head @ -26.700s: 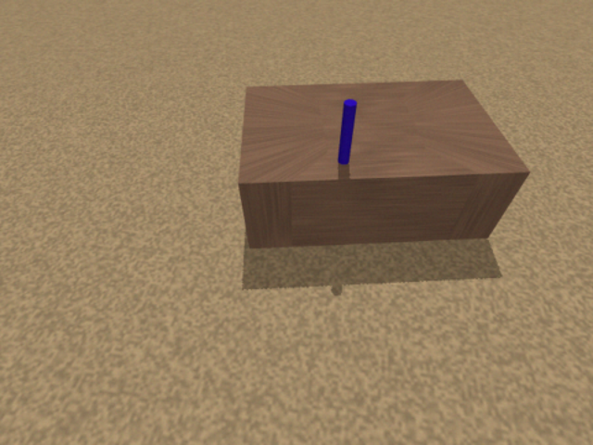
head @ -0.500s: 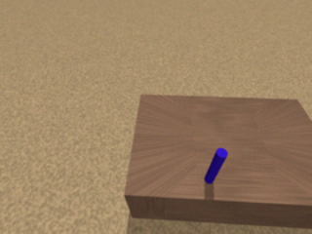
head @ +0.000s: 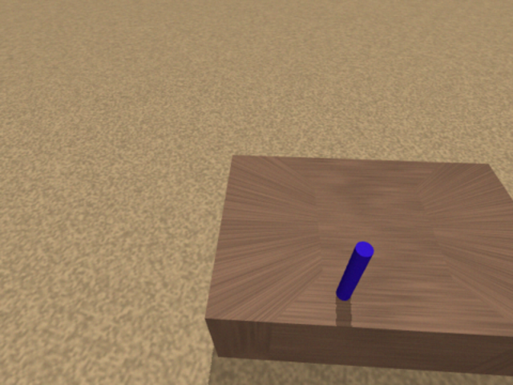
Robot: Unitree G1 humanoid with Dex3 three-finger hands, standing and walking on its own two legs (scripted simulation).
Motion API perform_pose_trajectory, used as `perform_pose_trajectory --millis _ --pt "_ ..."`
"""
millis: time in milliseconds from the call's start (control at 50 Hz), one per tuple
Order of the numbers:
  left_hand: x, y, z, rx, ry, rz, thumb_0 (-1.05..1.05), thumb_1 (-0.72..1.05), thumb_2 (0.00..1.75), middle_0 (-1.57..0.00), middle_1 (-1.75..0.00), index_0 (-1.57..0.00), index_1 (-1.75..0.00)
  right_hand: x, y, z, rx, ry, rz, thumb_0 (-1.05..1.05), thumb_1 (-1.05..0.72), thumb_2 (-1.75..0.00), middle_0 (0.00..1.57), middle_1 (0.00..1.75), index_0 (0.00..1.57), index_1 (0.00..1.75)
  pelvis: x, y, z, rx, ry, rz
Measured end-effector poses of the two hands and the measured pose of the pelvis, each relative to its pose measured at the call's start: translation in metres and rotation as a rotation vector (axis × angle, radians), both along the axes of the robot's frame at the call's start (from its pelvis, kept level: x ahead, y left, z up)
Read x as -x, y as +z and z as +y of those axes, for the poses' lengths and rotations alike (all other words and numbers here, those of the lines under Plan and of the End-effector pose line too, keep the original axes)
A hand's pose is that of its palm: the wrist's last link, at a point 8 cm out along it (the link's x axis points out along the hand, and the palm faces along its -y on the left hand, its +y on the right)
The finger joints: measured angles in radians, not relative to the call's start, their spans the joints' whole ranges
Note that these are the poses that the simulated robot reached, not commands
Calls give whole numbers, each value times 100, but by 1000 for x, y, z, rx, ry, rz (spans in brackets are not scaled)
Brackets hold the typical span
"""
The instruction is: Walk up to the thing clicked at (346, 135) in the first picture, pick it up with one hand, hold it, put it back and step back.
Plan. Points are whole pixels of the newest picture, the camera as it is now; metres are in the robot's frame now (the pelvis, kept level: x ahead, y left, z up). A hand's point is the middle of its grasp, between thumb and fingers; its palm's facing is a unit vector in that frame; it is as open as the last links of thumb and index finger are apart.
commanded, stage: stand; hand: right
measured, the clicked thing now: (352, 273) +0.44 -0.23 -0.27
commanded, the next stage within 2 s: step back in 0.80 s
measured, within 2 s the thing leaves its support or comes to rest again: neither
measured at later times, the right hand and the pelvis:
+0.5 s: hand out of the picture +0.07 -0.25 -0.16, palm faces -0.04 +0.94 -0.34, open 7.4 cm; pelvis +0.00 +0.00 +0.00, yaw +0 degrees
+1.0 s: hand out of the picture +0.07 -0.27 -0.17, palm faces -0.04 +0.93 -0.37, open 7.4 cm; pelvis -0.03 +0.00 -0.01, yaw +1 degrees
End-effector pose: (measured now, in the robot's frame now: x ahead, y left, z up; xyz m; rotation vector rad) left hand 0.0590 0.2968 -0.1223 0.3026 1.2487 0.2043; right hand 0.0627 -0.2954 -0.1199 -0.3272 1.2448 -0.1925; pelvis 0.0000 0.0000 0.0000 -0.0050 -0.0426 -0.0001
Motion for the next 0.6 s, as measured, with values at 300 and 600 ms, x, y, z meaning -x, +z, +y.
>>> perform_pose_trajectory --millis 300,600 --pt "5 0 0 1 -1 12 1 91 90 -21 -30 -21 -30 4 -1 0 -3 2 13 1 -91 -90 21 30 20 30 2 0 0 -1 2 5" --pt "-1 1 0 -5 -4 4 1 91 90 -21 -30 -21 -30 -3 -2 0 -8 9 5 1 -91 -90 21 30 20 30 -1 0 -1 -2 3 9"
